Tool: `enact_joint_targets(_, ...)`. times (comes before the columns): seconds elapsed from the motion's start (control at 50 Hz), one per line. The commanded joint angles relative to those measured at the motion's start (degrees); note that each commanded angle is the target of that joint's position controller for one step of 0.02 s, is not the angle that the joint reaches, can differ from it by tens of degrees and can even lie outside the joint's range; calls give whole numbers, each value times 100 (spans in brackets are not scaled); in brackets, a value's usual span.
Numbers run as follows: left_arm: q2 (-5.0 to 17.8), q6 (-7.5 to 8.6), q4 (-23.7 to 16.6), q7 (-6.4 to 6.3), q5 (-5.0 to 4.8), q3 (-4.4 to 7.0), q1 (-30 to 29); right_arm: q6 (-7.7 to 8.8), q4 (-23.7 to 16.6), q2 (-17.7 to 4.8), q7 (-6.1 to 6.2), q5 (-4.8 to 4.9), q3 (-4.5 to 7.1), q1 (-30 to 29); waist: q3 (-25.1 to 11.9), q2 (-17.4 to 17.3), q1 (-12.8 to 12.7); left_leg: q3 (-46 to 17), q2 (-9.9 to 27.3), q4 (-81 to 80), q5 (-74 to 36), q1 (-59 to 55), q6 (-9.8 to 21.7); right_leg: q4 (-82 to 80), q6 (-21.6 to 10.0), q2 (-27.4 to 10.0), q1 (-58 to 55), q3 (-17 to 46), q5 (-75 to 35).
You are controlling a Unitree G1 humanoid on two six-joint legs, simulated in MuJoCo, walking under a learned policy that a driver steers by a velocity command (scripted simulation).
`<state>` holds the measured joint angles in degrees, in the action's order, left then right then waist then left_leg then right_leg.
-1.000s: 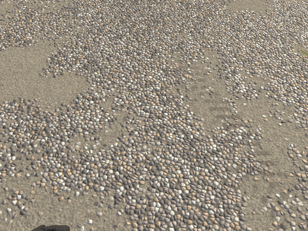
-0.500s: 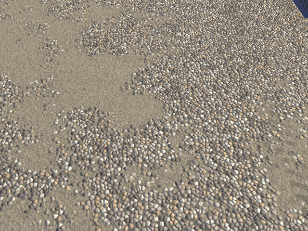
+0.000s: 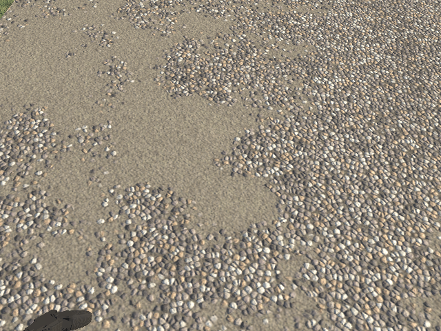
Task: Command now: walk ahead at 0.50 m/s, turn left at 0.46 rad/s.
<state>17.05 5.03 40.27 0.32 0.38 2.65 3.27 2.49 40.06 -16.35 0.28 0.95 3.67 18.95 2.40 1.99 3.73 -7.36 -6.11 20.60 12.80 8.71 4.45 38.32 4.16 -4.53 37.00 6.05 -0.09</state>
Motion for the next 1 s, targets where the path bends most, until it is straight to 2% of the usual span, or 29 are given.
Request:
enact_joint_targets(0.02,397,137,-427,89,-68,66,-500,64,-222,-949,57,32,261,110,-211,-737,74,-932,1299,-518,-561,412,803,-621,-34,286,-865,-244,-622)
enact_joint_targets(0.1,606,192,-408,170,-82,136,-310,48,-58,-919,40,-24,248,185,-109,-957,-26,-1184,1751,-103,-990,-368,678,-890,-449,229,-871,-330,145)
enact_joint_targets(0.12,651,199,-351,162,-76,167,-79,29,-44,-906,30,-23,242,129,-146,-979,-173,-1102,1714,147,-1557,-468,598,-1040,-602,312,-1162,-479,344)
enact_joint_targets(0.14,796,211,-188,137,-47,254,441,18,-43,-792,26,-42,196,117,-449,-856,-415,-845,1444,829,-2461,-525,476,-1182,-800,429,-1856,-585,351)
enact_joint_targets(0.16,1030,229,-58,131,-1,320,1247,10,-109,-607,44,-115,104,185,-1228,-408,-723,-456,1128,2233,-2242,-80,288,-1040,-1167,-162,-3162,165,86)
enact_joint_targets(0.18,1593,180,71,154,28,476,1841,87,-184,-350,46,-38,16,868,-1946,1140,-581,206,261,4314,-321,1888,-260,-1434,-2168,-1262,-5101,2578,967)
enact_joint_targets(0.2,1212,150,167,238,-166,386,1988,158,-220,-553,44,-52,12,719,-1816,1397,-688,-2,183,4988,1839,3062,-348,-2310,-2343,-1523,-5412,4100,2519)
enact_joint_targets(0.22,854,125,95,233,-211,275,1677,207,-319,-911,18,28,104,47,-951,723,-769,-118,536,5236,1471,3554,-280,-2389,-2065,-1410,-4803,3612,3046)
enact_joint_targets(0.24,759,72,-1,212,-123,234,1411,257,-414,-863,9,1,80,-414,-554,211,-748,26,716,5078,1073,3496,-247,-2425,-1905,-1160,-4160,2966,2673)
enact_joint_targets(0.26,683,32,-24,196,-88,200,1268,305,-493,-787,-4,-94,76,-664,-193,4,-668,105,858,4677,802,3475,-273,-2515,-1889,-947,-3625,2513,2087)
enact_joint_targets(0.3,560,14,-61,136,-45,146,1181,339,-504,-644,-10,-194,86,-609,-239,241,-458,150,1018,3974,396,2950,-367,-2648,-1784,-550,-3204,1948,1172)
enact_joint_targets(0.34,620,3,-32,72,-92,169,1266,326,-502,-521,-8,-211,59,-606,-327,373,-418,299,968,3491,288,2804,-534,-2690,-1860,-434,-3050,1628,469)
enact_joint_targets(0.4,828,-37,68,-42,-144,246,1467,319,-618,-347,10,-193,-16,-1156,-236,258,-554,366,850,2371,-461,2655,-743,-2704,-1813,-291,-2780,1272,20)
enact_joint_targets(0.46,871,-118,179,-114,-184,270,1745,366,-709,-264,-40,-136,-55,-1731,-182,293,-757,350,658,1433,-1326,2257,-827,-2596,-1654,-155,-2586,1171,128)
enact_joint_targets(0.52,842,-201,280,-150,-215,273,2043,431,-805,-329,-110,-69,-36,-2170,-156,290,-877,285,495,947,-1533,1960,-795,-2351,-1588,-218,-2702,1436,270)
enact_joint_targets(0.56,836,-253,292,-173,-223,286,2079,476,-827,-432,-140,-48,10,-2241,-157,349,-822,194,453,657,-1311,1764,-715,-2115,-1516,-291,-2941,1736,366)
enact_joint_targets(0.6,864,-295,260,-186,-216,319,1956,516,-759,-574,-129,-27,83,-1955,-207,499,-597,210,471,446,-983,1270,-545,-1795,-1417,-332,-3023,1945,145)
enact_joint_targets(0.62,777,-304,215,-177,-208,297,1847,532,-637,-686,-93,-42,154,-1504,-404,479,-335,285,513,191,-1037,569,-384,-1404,-1286,-156,-2900,1854,-144)
enact_joint_targets(0.64,557,-286,122,-147,-155,221,1740,547,-534,-896,-42,-115,241,-807,-995,297,18,-58,1014,329,-956,-665,-92,-396,-1112,108,-2477,1569,-128)
enact_joint_targets(0.66,209,-261,-16,-156,-87,119,1897,507,-444,-1243,12,-173,327,29,-1821,-592,225,-1377,2073,357,-462,-2345,331,1291,-828,691,-1341,877,1265)
enact_joint_targets(0.68,139,-210,-160,-151,-228,52,2587,414,-255,-1401,-57,-143,368,250,-2116,-2285,-125,-3640,3065,-135,665,-3095,1039,2617,-640,968,225,427,3563)
enact_joint_targets(0.7,686,-232,6,-160,-289,168,2414,390,-339,-830,-67,-62,248,-26,-1397,-1434,-50,-3437,2925,-296,1449,-2535,903,3214,-557,484,709,512,3174)
enact_joint_targets(0.72,858,-260,-43,-144,-245,227,1861,365,-351,-566,-53,-55,178,-252,-707,-901,40,-2425,2620,-384,1055,-1820,683,3275,-505,325,744,347,2645)
enact_joint_targets(0.74,762,-270,-84,-142,-193,230,1624,350,-330,-512,-62,-107,144,-489,-402,-573,-73,-1817,2363,-538,408,-1238,584,3167,-461,166,584,224,2264)
enact_joint_targets(0.78,593,-303,-182,-77,-180,245,1469,360,-229,-376,-62,-171,95,-690,-126,-742,-260,-983,2062,-816,-457,-549,534,2877,-428,-92,308,154,1883)
enact_joint_targets(0.82,362,-357,-284,-35,-200,197,1377,412,-123,-417,-73,-132,125,-707,-97,-828,-307,-483,2000,-1045,-891,-307,617,2685,-373,-181,272,6,1698)
enact_joint_targets(0.88,273,-363,-483,10,-154,151,1032,432,38,-655,-60,-119,202,-679,-38,-641,-292,70,2053,-1220,-1501,-324,727,2014,-271,-258,470,-34,1106)
enact_joint_targets(0.96,96,-239,-621,133,-130,31,399,385,267,-828,-75,-60,210,-479,37,-450,-81,771,1836,-1273,-1835,-252,616,481,-399,-83,-91,-310,17)
enact_joint_targets(1.0,118,-204,-757,187,-137,9,8,344,422,-960,-82,15,232,-228,129,-433,29,848,1931,-1277,-1786,-427,588,8,-484,8,-234,-456,-74)
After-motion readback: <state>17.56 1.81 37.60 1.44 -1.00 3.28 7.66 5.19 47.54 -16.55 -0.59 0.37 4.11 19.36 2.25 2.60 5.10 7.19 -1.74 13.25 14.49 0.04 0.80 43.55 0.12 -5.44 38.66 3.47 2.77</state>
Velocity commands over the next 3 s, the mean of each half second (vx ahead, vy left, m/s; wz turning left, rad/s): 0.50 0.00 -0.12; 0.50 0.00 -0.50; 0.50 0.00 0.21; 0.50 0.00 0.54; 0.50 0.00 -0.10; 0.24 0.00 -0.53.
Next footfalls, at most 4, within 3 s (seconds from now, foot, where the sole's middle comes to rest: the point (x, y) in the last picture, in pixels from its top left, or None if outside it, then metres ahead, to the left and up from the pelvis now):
0.14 right None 0.26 -0.15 -0.78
0.64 left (195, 304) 0.54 0.04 -0.78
1.14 right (302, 250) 0.71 -0.32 -0.78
1.66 left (243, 170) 1.05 -0.16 -0.78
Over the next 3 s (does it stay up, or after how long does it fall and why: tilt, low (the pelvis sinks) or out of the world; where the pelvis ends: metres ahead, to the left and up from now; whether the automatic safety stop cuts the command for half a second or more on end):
stays up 1.51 -0.25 -0.01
